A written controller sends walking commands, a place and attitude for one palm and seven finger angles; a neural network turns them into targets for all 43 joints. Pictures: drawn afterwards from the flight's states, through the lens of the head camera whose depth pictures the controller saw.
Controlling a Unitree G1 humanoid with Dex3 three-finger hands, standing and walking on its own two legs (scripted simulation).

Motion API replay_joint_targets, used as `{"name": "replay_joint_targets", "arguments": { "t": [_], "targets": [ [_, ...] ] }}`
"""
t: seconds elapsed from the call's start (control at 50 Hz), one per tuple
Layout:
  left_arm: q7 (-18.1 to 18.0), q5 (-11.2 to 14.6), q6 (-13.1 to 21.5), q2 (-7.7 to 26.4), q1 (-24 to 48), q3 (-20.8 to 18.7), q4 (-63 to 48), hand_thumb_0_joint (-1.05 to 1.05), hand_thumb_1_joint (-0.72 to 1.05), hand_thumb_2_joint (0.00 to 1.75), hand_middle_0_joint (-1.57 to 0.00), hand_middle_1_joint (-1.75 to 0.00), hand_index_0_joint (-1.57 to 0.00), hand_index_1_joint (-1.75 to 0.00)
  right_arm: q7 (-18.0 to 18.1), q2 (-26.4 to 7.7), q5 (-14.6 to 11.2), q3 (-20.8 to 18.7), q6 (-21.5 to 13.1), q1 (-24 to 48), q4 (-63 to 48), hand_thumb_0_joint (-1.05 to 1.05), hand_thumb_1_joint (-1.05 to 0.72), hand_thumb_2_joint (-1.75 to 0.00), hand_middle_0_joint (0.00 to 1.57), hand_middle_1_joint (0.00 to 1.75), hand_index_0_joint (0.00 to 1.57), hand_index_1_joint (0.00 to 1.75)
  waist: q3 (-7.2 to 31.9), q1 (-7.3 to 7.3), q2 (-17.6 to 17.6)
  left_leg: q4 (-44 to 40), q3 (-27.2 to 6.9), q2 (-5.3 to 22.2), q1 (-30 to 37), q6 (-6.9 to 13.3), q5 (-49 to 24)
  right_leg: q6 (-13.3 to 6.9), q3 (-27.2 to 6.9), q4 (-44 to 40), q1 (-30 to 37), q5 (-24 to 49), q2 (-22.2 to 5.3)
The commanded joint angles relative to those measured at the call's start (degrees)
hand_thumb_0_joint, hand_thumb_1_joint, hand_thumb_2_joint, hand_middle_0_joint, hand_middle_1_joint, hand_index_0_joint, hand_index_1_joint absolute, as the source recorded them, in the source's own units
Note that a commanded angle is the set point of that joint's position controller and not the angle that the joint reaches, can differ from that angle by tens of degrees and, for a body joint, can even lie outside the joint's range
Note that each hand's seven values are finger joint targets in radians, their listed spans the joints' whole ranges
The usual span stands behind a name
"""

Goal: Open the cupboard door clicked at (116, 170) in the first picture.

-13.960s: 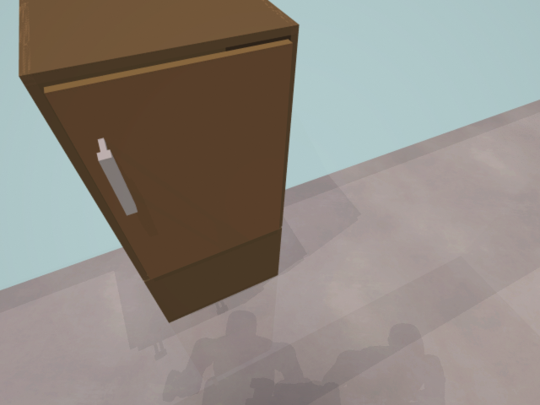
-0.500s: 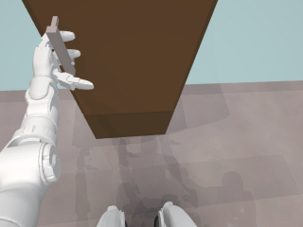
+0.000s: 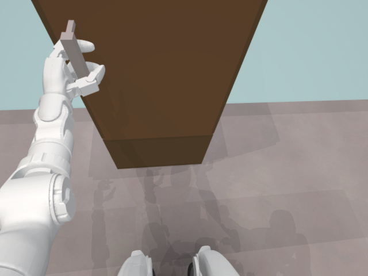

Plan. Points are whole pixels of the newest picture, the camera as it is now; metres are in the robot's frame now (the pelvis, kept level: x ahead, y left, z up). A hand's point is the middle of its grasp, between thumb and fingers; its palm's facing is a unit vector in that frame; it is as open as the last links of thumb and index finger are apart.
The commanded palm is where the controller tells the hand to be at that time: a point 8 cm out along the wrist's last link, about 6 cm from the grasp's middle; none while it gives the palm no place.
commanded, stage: close the thumb around the handle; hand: left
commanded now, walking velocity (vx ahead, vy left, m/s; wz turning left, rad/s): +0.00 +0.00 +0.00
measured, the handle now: (80, 59) +0.57 +0.18 +0.09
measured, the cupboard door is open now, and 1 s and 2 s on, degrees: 0 31 38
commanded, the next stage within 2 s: pull the door open along its arc in 0.18 s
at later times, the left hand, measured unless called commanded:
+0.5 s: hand (92, 80) +0.51 +0.15 +0.08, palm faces +0.01 -1.00 -0.02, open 5.6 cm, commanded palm +0.47 +0.20 +0.08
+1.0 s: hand (127, 156) +0.33 +0.08 +0.09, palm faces +0.20 -0.98 +0.09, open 6.2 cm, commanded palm +0.27 +0.16 +0.08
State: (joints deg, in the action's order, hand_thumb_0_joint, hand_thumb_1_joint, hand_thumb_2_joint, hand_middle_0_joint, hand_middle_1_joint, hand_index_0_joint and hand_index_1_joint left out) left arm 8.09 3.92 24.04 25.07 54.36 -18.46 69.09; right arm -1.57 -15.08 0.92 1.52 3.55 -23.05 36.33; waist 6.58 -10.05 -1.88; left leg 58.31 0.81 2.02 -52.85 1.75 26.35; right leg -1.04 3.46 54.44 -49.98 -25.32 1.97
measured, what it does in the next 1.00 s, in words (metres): stands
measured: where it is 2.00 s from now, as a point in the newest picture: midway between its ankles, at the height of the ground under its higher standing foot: outside the picture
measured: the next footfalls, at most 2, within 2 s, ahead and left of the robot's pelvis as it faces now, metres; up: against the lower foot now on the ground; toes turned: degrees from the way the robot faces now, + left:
none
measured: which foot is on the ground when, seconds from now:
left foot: down 0.00-1.00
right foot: down 0.00-1.00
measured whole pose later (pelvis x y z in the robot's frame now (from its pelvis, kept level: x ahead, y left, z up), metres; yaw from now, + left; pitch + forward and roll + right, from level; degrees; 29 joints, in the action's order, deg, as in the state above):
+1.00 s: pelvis +0.01 -0.01 +0.02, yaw +0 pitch +11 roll +0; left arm -16.1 2.7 16.5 -2.2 0.0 4.2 11.1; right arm -3.9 -11.5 1.4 0.3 3.0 -12.4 28.2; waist 8.1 -1.2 -0.9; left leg 50.5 2.7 1.1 -36.3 0.9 25.5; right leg -1.7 1.4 50.1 -35.5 -25.9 1.3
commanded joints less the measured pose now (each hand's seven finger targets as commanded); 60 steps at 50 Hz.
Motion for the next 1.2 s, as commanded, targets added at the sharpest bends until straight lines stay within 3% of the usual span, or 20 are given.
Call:
{"name": "replay_joint_targets", "arguments": {
  "t": [0.0, 0.02, 0.08, 0.16, 0.22, 0.26, 0.28, 0.32, 0.36, 0.56, 0.72, 0.74, 0.76, 0.78, 0.82, 0.92, 1.0, 1.02, 1.12, 1.18],
  "targets": [
    [0.3, 0.4, 3.4, 10.7, 27.5, -0.6, -11.1, 0.00, 0.90, 0.90, -0.40, -1.35, -0.40, -1.35, 0.9, -10.2, 0.0, -3.7, -1.0, -10.0, -2.3, 0.00, -0.90, -0.90, 0.20, 0.30, 0.20, 0.30, 25.0, -2.21, -4.1, -5.0, -4.5, -0.9, 22.1, -0.2, -21.9, 0.1, -1.6, -5.6, 5.8, 18.6, 1.5],
    [0.3, 0.5, 3.5, 12.9, 27.9, -2.4, -11.6, 0.00, 0.90, 0.90, -0.40, -1.35, -0.40, -1.35, 1.1, -10.4, 0.2, -3.7, -1.1, -10.4, -2.2, 0.00, -0.90, -0.90, 0.20, 0.30, 0.20, 0.30, 26.0, -1.76, -4.7, -4.9, -4.5, -1.0, 22.0, -0.1, -22.9, -0.1, -1.7, -5.2, 6.8, 19.5, 1.4],
    [0.8, 0.5, 3.3, 12.9, 28.4, -1.9, -12.3, 0.00, 0.90, 0.90, -0.40, -1.35, -0.40, -1.35, 1.2, -10.3, 0.0, -3.6, -1.0, -10.1, -2.5, 0.00, -0.90, -0.90, 0.20, 0.30, 0.20, 0.30, 27.3, -1.84, -5.0, -4.7, -4.3, -1.0, 22.1, -0.1, -23.1, 0.1, -1.9, -5.2, 7.3, 20.3, 1.4],
    [0.6, 1.0, 3.7, 13.4, 26.1, -3.3, -14.6, 0.00, 0.90, 0.90, -0.40, -1.35, -0.40, -1.35, 1.1, -10.1, 0.1, -3.8, -0.9, -10.3, -2.7, 0.00, -0.90, -0.90, 0.20, 0.30, 0.20, 0.30, 30.2, -0.33, -6.6, -4.7, -4.4, -0.8, 24.8, -0.4, -27.1, -0.1, -1.6, -4.9, 8.5, 22.5, 1.6],
    [0.4, 1.1, 3.4, 12.7, 25.9, -2.8, -13.9, 0.00, 0.90, 0.90, -0.40, -1.35, -0.40, -1.35, 1.0, -10.1, 0.1, -3.7, -0.8, -10.2, -2.8, 0.00, -0.90, -0.90, 0.20, 0.30, 0.20, 0.30, 27.4, -0.98, -5.0, -4.7, -3.9, -1.0, 22.4, -0.1, -25.7, 0.0, -1.8, -5.3, 9.0, 22.7, 1.7],
    [0.4, 0.7, 3.1, 15.2, 25.7, -4.1, -13.3, 0.00, 0.90, 0.90, -0.40, -1.35, -0.40, -1.35, 1.2, -10.2, -0.1, -3.6, -0.6, -10.2, -2.8, 0.00, -0.90, -0.90, 0.20, 0.30, 0.20, 0.30, 26.6, -0.60, -4.6, -5.1, -3.7, -1.1, 20.7, -0.1, -24.1, 0.1, -2.1, -5.5, 10.1, 22.4, 1.6],
    [0.4, 0.7, 3.1, 11.6, 27.7, -0.9, -13.5, 0.00, 0.90, 0.90, -0.40, -1.35, -0.40, -1.35, 1.1, -9.9, -0.2, -3.5, -0.6, -10.0, -2.7, 0.00, -0.90, -0.90, 0.20, 0.30, 0.20, 0.30, 25.7, -1.89, -5.2, -5.2, -3.9, -1.1, 21.2, -0.1, -23.7, 0.1, -2.0, -5.6, 8.6, 21.8, 1.6],
    [0.5, 0.9, 3.6, 11.9, 25.5, -2.1, -14.8, 0.00, 0.90, 0.90, -0.40, -1.35, -0.40, -1.35, 0.9, -9.9, 0.0, -3.9, -0.9, -10.3, -3.0, 0.00, -0.90, -0.90, 0.20, 0.30, 0.20, 0.30, 27.4, -0.64, -6.1, -5.2, -3.9, -1.0, 23.3, -0.2, -25.3, -0.2, -1.7, -5.4, 8.9, 22.0, 1.7],
    [0.6, 1.1, 3.9, 12.0, 22.2, -2.5, -15.9, 0.00, 0.90, 0.90, -0.40, -1.35, -0.40, -1.35, 0.8, -9.9, 0.0, -3.9, -0.6, -10.1, -3.3, 0.00, -0.90, -0.90, 0.20, 0.30, 0.20, 0.30, 29.5, 0.54, -6.7, -5.2, -3.8, -0.9, 24.7, -0.5, -28.4, -0.2, -1.7, -5.0, 10.0, 24.2, 1.6],
    [1.5, 4.4, 3.2, 6.7, 0.6, -1.0, -29.5, 0.00, 0.90, 0.90, -0.40, -1.35, -0.40, -1.35, -0.1, -8.7, -1.3, -4.7, -0.1, -6.4, -7.6, 0.00, -0.90, -0.90, 0.20, 0.30, 0.20, 0.30, 29.3, 5.16, -3.0, -8.2, -1.6, -1.3, 25.1, -0.2, -32.4, -0.2, -1.5, -6.6, 19.3, 31.0, 1.7],
    [0.5, 7.7, 1.7, -3.3, -28.8, 5.3, -52.1, 0.00, 0.90, 0.90, -0.40, -1.35, -0.40, -1.35, -1.1, -6.9, -2.5, -4.9, -1.8, -0.1, -12.8, 0.00, -0.90, -0.90, 0.20, 0.30, 0.20, 0.30, 24.3, 9.08, -0.8, -11.4, 0.3, -1.5, 26.0, 0.2, -35.6, -0.2, -1.6, -8.2, 26.3, 35.9, 0.8],
    [-6.1, 11.0, 0.8, -6.9, -31.2, 0.8, -55.7, 0.00, 0.90, 0.90, -0.40, -1.35, -0.40, -1.35, -1.1, -4.9, -2.5, -4.7, -2.4, 2.1, -13.1, 0.00, -0.90, -0.90, 0.20, 0.30, 0.20, 0.30, 23.0, 12.74, 0.9, -12.2, 0.7, -1.3, 24.9, -0.6, -35.5, -0.1, -0.5, -8.7, 26.7, 34.3, 0.9],
    [-9.8, 9.4, -0.1, -11.5, -32.9, 6.1, -58.2, 0.00, 0.90, 0.90, -0.40, -1.35, -0.40, -1.35, -1.4, -4.8, -2.2, -4.4, -3.0, 3.4, -13.3, 0.00, -0.90, -0.90, 0.20, 0.30, 0.20, 0.30, 20.4, 11.14, -1.0, -12.5, 0.7, -1.4, 25.8, -1.0, -34.1, 0.1, -0.3, -8.8, 25.2, 32.8, 0.9],
    [-12.8, 9.0, -1.0, -13.6, -36.1, 6.8, -60.4, 0.00, 0.90, 0.90, -0.40, -1.35, -0.40, -1.35, -1.8, -4.5, -2.0, -4.4, -3.4, 3.9, -13.4, 0.00, -0.90, -0.90, 0.20, 0.30, 0.20, 0.30, 18.6, 11.18, 0.8, -12.9, 0.2, -1.2, 25.5, -1.3, -32.5, 0.1, 0.6, -9.1, 24.2, 30.3, 0.9],
    [-17.9, 5.7, -1.8, -14.0, -40.0, 8.1, -62.9, 0.00, 0.90, 0.90, -0.40, -1.35, -0.40, -1.35, -1.9, -4.7, -1.2, -4.4, -3.5, 5.1, -13.4, 0.00, -0.90, -0.90, 0.20, 0.30, 0.20, 0.30, 15.4, 10.68, 2.5, -12.8, 0.1, -1.4, 24.3, -1.2, -29.7, 0.0, 0.5, -9.0, 23.7, 29.0, 0.6],
    [-28.5, -1.3, -2.6, -18.5, -50.8, 12.5, -71.7, 0.00, 0.90, 0.90, -0.40, -1.35, -0.40, -1.35, -1.7, -3.0, 0.6, -4.1, -3.1, 9.3, -15.4, 0.00, -0.90, -0.90, 0.20, 0.30, 0.20, 0.30, 16.0, 12.39, 3.9, -13.2, 0.2, -2.0, 23.6, -1.3, -24.7, -0.4, -0.4, -8.4, 26.6, 26.9, -0.6],
    [-34.9, -4.4, -5.5, -23.0, -60.0, 17.1, -78.9, 0.00, 0.90, 0.90, -0.40, -1.35, -0.40, -1.35, -1.4, -1.1, 1.1, -3.3, -1.9, 12.5, -16.9, 0.00, -0.90, -0.90, 0.20, 0.30, 0.20, 0.30, 15.5, 13.38, 2.8, -13.5, 0.6, -2.4, 23.8, -1.5, -22.1, -0.7, -1.2, -9.5, 28.8, 26.0, -1.0],
    [-36.3, -5.0, -6.7, -23.9, -63.8, 17.8, -79.0, 0.00, 0.90, 0.90, -0.40, -1.35, -0.40, -1.35, -1.2, -0.9, 1.3, -3.1, -1.5, 12.6, -17.2, 0.00, -0.90, -0.90, 0.20, 0.30, 0.20, 0.30, 14.7, 13.44, 4.7, -13.8, 0.4, -2.5, 23.5, -1.5, -21.4, -0.7, -1.1, -10.2, 29.7, 25.8, -1.0],
    [-40.3, -9.3, -11.2, -27.6, -65.6, 23.1, -81.7, 0.00, 0.90, 0.90, -0.40, -1.35, -0.40, -1.35, 0.2, 0.6, 2.1, -2.0, -0.4, 15.7, -17.3, 0.00, -0.90, -0.90, 0.20, 0.30, 0.20, 0.30, 9.7, 11.94, 4.8, -13.4, 0.1, -2.9, 23.1, -1.5, -18.0, -0.6, -2.5, -12.7, 28.4, 24.0, -1.5],
    [-40.7, -10.0, -12.1, -30.7, -61.1, 26.6, -80.7, 0.00, 0.90, 0.90, -0.40, -1.35, -0.40, -1.35, 1.0, 1.0, 2.4, -1.7, -0.7, 16.8, -16.6, 0.00, -0.90, -0.90, 0.20, 0.30, 0.20, 0.30, 8.3, 10.44, 5.0, -12.5, -0.4, -3.2, 22.7, -1.5, -15.4, 0.3, -3.9, -14.0, 26.7, 23.6, -2.7]
  ]
}}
